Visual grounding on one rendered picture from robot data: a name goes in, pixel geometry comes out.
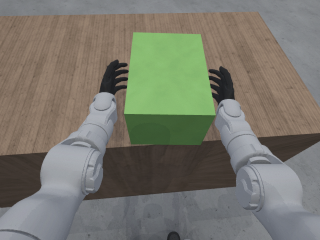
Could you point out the pedestal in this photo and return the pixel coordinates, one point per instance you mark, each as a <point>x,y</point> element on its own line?
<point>52,66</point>

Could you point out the robot right upper arm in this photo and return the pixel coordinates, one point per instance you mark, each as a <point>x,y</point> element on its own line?
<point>273,193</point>

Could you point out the right robot hand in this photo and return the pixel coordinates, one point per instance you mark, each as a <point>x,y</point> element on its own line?
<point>225,89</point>

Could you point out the robot left upper arm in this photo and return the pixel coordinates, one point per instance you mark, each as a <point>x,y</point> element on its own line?
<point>68,175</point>

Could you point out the left robot hand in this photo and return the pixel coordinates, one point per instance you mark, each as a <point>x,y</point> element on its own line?
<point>109,81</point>

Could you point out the robot left forearm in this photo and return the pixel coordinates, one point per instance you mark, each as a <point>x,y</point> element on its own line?
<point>97,128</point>

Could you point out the carton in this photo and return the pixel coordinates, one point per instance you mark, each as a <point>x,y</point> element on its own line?
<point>168,98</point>

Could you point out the robot right forearm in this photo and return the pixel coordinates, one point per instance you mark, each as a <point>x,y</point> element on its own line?
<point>240,142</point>

